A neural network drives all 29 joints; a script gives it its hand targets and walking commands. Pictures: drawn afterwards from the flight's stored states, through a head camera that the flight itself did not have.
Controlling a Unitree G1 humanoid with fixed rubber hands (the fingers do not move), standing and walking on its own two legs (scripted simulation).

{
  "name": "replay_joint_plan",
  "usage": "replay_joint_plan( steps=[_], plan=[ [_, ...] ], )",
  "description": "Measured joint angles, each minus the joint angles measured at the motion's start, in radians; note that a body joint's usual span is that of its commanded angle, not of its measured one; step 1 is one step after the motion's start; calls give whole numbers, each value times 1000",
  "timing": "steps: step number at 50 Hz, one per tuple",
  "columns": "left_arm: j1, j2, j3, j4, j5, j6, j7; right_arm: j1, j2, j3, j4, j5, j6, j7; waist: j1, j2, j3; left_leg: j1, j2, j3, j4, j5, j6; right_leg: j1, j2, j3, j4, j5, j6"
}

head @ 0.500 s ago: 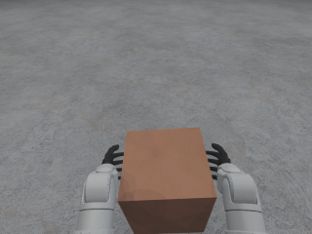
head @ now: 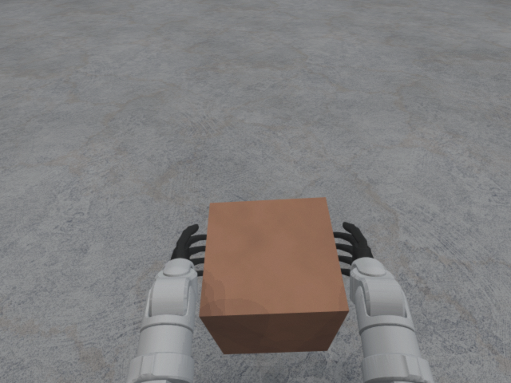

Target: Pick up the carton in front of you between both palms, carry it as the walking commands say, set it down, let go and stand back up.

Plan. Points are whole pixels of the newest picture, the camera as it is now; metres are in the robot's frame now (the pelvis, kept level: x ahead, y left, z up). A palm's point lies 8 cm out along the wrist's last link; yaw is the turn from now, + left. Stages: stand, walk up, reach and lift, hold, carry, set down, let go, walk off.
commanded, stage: carry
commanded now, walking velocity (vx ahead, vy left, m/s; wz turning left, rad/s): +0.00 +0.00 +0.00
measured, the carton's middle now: (271, 280) +0.32 +0.00 -0.05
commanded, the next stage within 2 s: hold in 0.18 s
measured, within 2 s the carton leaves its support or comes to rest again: neither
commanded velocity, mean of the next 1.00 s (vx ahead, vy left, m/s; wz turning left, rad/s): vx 0.00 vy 0.00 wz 0.00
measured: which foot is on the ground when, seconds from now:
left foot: down 0.00-1.00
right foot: down 0.00-1.00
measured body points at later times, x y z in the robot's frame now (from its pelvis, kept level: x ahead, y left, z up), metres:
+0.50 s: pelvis -0.02 +0.01 +0.00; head -0.02 +0.04 +0.45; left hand +0.32 +0.12 +0.02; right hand +0.28 -0.17 +0.02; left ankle +0.09 +0.11 -0.73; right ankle -0.05 -0.10 -0.73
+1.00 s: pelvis -0.05 +0.02 -0.09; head +0.19 +0.01 +0.30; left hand +0.37 +0.11 -0.18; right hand +0.36 -0.18 -0.18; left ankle +0.09 +0.11 -0.73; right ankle -0.05 -0.10 -0.73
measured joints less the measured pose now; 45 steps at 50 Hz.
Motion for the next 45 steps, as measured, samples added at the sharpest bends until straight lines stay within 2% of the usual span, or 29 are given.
replay_joint_plan(
  steps=[10, 14, 16, 20, 25, 28, 31, 36, 40, 45],
  plan=[
    [29, 6, -26, -37, -16, 40, 0, 27, -6, 15, -26, 10, 32, 4, 5, -7, 13, 18, -2, -1, -6, 3, -2, 15, 0, 1, 0, -1, -3],
    [54, 12, -34, -94, -17, 28, 1, 25, -5, 28, 0, 12, -16, 5, 34, -37, 105, 125, -51, -112, -84, 30, -31, 94, 12, 48, -57, 37, -8],
    [56, 12, -37, -104, -20, 21, 3, 24, -5, 24, 9, 14, -28, 3, 31, -40, 132, 155, -58, -152, -105, 49, -46, 120, 24, 66, -84, 57, -9],
    [10, 2, -21, -54, 6, 3, 3, 3, -1, -12, 46, 19, -54, -1, 24, -62, 162, 181, -54, -134, -114, 43, -41, 131, 28, 95, -85, 67, -6],
    [-110, -34, 112, 70, 81, -49, 1, -110, 26, -116, 194, -34, -126, 12, 64, -74, 189, 164, -74, -161, -71, 12, -41, 81, 42, 159, -21, 55, -7],
    [-189, -61, 201, 140, 122, -95, 3, -203, 22, -195, 306, -87, -189, 21, 76, -77, 200, 110, -81, -166, -21, 0, -39, 25, 44, 171, 32, 37, -9],
    [-259, -74, 273, 198, 156, -151, 4, -297, 16, -276, 393, -148, -246, 39, 69, -74, 211, 29, -88, -173, 37, -14, -33, -54, 43, 167, 91, 16, -11],
    [-340, -82, 334, 238, 186, -259, 5, -406, -2, -344, 454, -215, -343, 57, 52, -60, 231, -169, -90, -183, 139, -30, -28, -246, 47, 155, 192, -6, 0],
    [-362, -84, 328, 233, 159, -366, 24, -449, -40, -314, 464, -182, -433, 61, 43, -47, 248, -364, -87, -187, 220, -36, -26, -440, 52, 150, 280, -18, 14],
    [-355, -79, 266, 195, 71, -471, 75, -468, -104, -213, 451, -52, -520, 42, 46, -49, 229, -631, -78, -185, 337, -52, -29, -713, 64, 151, 411, -44, 23]
  ],
)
